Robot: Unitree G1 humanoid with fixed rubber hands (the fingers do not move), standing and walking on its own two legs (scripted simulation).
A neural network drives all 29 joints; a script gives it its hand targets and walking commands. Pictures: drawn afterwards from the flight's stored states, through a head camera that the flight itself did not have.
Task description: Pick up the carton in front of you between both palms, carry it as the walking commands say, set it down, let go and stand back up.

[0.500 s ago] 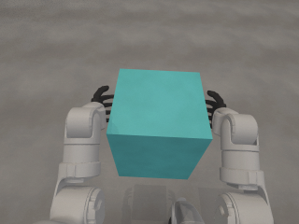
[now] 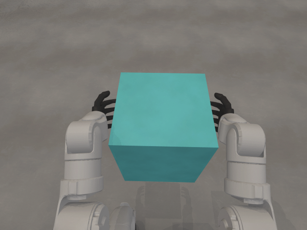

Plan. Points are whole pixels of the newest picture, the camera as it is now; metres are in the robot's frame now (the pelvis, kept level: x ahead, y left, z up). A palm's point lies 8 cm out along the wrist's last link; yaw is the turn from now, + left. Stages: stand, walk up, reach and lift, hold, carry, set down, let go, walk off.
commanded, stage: carry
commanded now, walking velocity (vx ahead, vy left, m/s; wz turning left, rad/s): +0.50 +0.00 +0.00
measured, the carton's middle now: (161, 132) +0.36 +0.01 +0.02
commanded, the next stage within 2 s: none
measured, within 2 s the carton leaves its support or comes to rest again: neither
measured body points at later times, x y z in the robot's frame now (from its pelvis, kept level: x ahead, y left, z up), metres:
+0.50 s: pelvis +0.31 +0.04 +0.00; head +0.29 +0.05 +0.45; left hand +0.59 +0.18 +0.08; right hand +0.57 -0.12 +0.09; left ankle +0.25 +0.12 -0.75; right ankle +0.40 -0.12 -0.70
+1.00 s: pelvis +0.59 -0.02 +0.00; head +0.59 -0.03 +0.45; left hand +0.87 +0.14 +0.08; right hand +0.87 -0.17 +0.08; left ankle +0.71 +0.13 -0.70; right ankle +0.55 -0.10 -0.75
